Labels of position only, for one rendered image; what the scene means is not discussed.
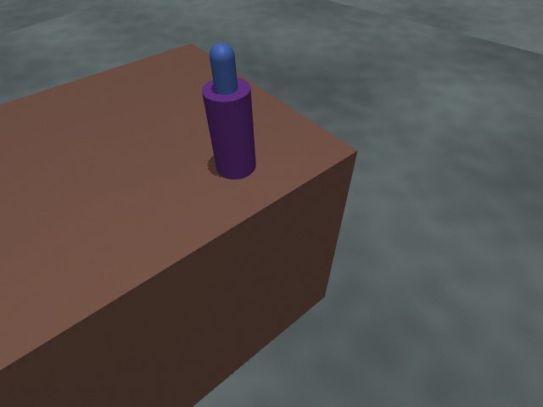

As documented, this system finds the bottle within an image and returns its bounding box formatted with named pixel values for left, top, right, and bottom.
left=202, top=42, right=256, bottom=180

